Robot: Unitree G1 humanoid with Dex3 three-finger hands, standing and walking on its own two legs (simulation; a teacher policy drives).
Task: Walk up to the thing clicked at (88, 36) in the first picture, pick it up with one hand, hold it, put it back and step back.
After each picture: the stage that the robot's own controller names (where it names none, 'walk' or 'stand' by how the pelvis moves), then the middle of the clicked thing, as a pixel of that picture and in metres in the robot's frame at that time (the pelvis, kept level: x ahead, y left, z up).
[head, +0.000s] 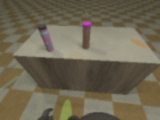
stand; (86, 37) +0.72 +0.09 +0.10
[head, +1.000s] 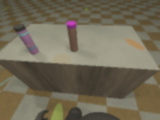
walk; (72, 38) +0.61 +0.21 +0.12
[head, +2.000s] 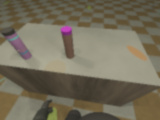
stand; (68, 44) +0.52 +0.21 +0.11
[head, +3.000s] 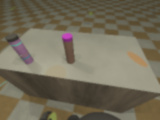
stand; (69, 50) +0.50 +0.21 +0.10
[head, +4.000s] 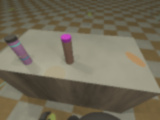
stand; (68, 51) +0.49 +0.22 +0.09
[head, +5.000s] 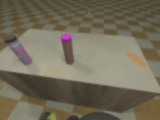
stand; (68, 51) +0.49 +0.21 +0.09
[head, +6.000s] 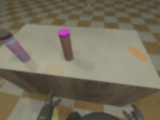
rise first; (66, 47) +0.49 +0.23 +0.10
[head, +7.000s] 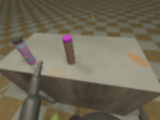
go down; (69, 51) +0.50 +0.24 +0.10
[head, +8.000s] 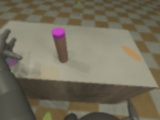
go down; (61, 48) +0.47 +0.21 +0.11
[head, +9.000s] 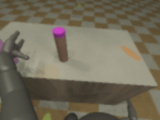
approach; (61, 47) +0.48 +0.22 +0.12
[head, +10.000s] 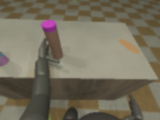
close in; (54, 43) +0.48 +0.24 +0.15
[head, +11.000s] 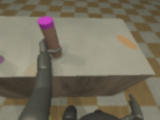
lift; (52, 40) +0.49 +0.23 +0.15
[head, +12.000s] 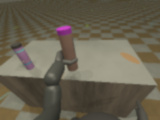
lift; (69, 51) +0.35 +0.15 +0.26
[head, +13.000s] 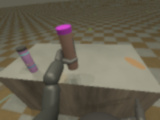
hold; (69, 50) +0.33 +0.15 +0.28
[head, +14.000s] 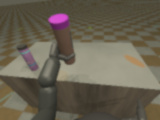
hold; (65, 44) +0.31 +0.16 +0.33
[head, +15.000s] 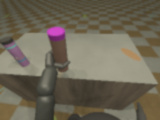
hold; (60, 53) +0.33 +0.19 +0.23
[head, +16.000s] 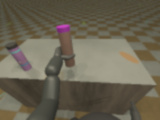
crouch; (67, 48) +0.40 +0.17 +0.24
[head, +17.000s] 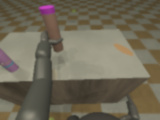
lower; (53, 32) +0.50 +0.21 +0.26
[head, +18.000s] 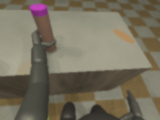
lower; (46, 32) +0.53 +0.24 +0.17
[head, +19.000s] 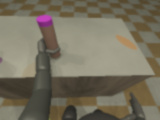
lower; (50, 40) +0.49 +0.24 +0.15
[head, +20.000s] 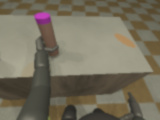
lower; (49, 38) +0.50 +0.24 +0.16
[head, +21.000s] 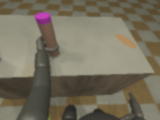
lower; (49, 38) +0.50 +0.24 +0.16
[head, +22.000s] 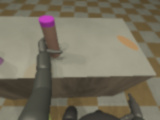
open; (51, 40) +0.49 +0.23 +0.15
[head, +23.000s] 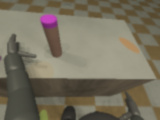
sink last; (53, 40) +0.48 +0.23 +0.14
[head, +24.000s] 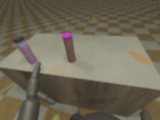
sink last; (69, 49) +0.51 +0.24 +0.12
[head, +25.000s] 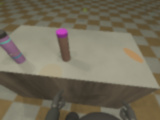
stand; (64, 47) +0.49 +0.24 +0.12
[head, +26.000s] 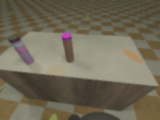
stand; (68, 49) +0.53 +0.22 +0.10
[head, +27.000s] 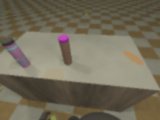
stand; (66, 51) +0.49 +0.23 +0.09
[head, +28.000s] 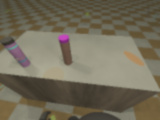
stand; (66, 51) +0.49 +0.23 +0.09
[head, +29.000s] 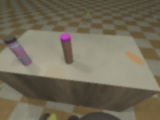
stand; (67, 50) +0.50 +0.22 +0.09
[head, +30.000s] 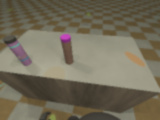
stand; (67, 51) +0.50 +0.22 +0.09
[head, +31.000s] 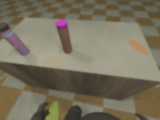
walk; (65, 39) +0.54 +0.23 +0.11
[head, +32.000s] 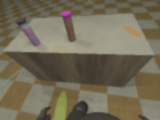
walk; (69, 28) +0.71 +0.25 +0.11
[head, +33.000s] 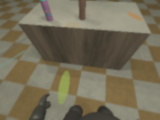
walk; (82, 6) +1.00 +0.18 +0.13
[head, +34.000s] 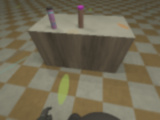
stand; (80, 17) +1.12 +0.23 +0.11
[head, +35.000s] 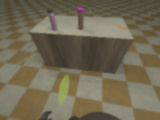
stand; (80, 19) +1.13 +0.22 +0.09
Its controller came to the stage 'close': yes
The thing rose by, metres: 0.23
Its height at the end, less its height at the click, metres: +0.00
